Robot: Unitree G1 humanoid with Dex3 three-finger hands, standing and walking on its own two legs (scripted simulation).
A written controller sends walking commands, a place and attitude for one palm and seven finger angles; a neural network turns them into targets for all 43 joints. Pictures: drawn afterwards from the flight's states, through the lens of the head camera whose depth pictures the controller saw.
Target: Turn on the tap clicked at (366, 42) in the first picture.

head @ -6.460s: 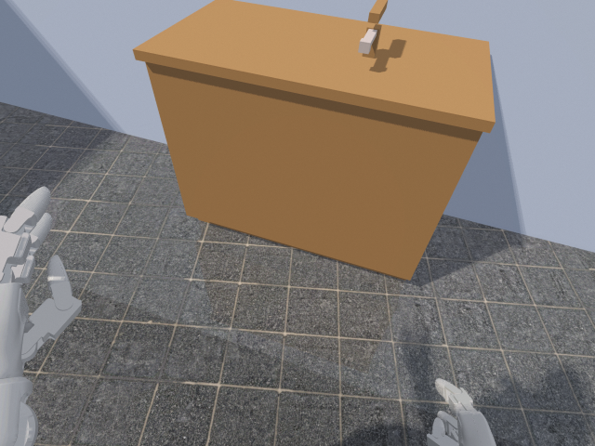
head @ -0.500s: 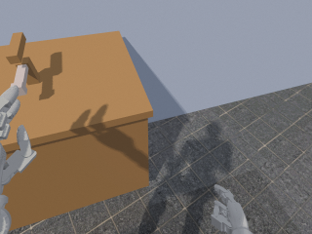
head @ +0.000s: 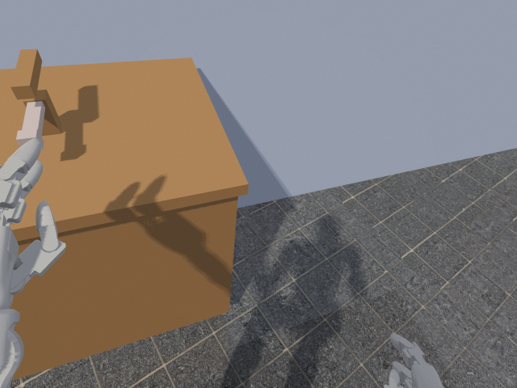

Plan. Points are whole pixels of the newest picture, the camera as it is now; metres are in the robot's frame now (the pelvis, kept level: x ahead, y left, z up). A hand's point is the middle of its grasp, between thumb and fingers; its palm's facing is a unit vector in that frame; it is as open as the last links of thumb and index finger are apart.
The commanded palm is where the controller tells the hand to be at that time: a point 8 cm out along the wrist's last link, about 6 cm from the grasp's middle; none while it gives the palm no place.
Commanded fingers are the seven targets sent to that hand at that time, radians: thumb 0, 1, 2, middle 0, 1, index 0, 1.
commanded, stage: come to a stop and stand still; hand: left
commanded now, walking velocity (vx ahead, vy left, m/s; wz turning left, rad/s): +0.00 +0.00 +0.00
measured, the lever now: (30, 140) +0.44 +0.43 +0.10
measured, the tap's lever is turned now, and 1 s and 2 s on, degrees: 0 0 0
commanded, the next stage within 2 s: look again from close up in 0.58 s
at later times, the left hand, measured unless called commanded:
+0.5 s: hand (57, 210) +0.27 +0.28 +0.16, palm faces +0.38 -0.86 -0.34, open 7.4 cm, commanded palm +0.21 +0.31 +0.17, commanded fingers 0.00 0.90 0.90 -0.20 -0.30 -0.20 -0.30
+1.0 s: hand (58, 221) +0.26 +0.27 +0.16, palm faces +0.39 -0.85 -0.34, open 7.4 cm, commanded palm +0.20 +0.30 +0.17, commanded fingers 0.00 0.90 0.90 -0.20 -0.30 -0.20 -0.30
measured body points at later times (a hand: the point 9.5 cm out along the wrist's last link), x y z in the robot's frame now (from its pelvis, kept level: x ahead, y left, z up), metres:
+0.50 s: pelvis +0.05 +0.03 +0.00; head +0.07 +0.05 +0.45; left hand +0.24 +0.32 +0.18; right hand +0.25 -0.17 -0.06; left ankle +0.06 +0.10 -0.74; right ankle +0.03 -0.10 -0.74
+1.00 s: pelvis +0.04 +0.02 +0.01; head +0.05 +0.03 +0.46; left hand +0.23 +0.32 +0.18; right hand +0.22 -0.20 -0.07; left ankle +0.06 +0.10 -0.74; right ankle +0.03 -0.10 -0.74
